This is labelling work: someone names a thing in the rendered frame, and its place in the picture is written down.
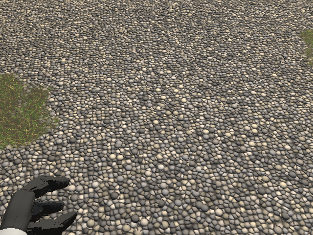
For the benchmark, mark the robot left hand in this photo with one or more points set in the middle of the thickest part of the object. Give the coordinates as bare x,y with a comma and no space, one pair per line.
23,210

